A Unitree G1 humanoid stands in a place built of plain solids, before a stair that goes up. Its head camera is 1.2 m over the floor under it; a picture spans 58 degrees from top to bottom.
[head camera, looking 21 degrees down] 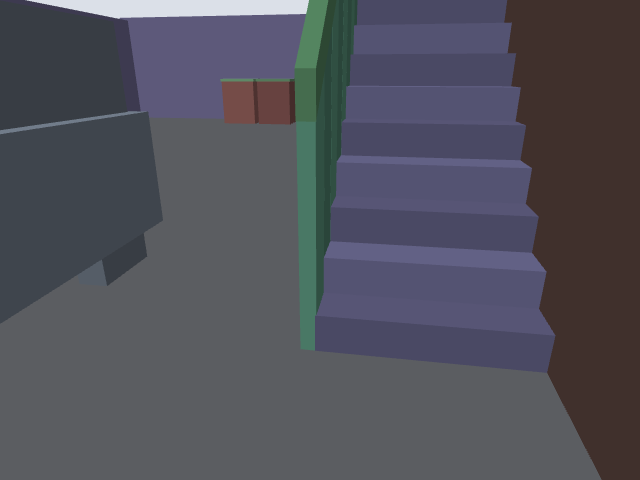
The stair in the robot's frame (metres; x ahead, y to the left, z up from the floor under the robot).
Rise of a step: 0.19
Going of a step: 0.22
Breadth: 1.00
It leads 9 degrees to the right of straight ahead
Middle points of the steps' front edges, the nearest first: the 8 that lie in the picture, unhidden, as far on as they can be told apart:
1.61 -0.48 0.19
1.83 -0.51 0.38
2.05 -0.55 0.56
2.27 -0.58 0.75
2.49 -0.62 0.94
2.71 -0.65 1.13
2.93 -0.69 1.32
3.15 -0.72 1.50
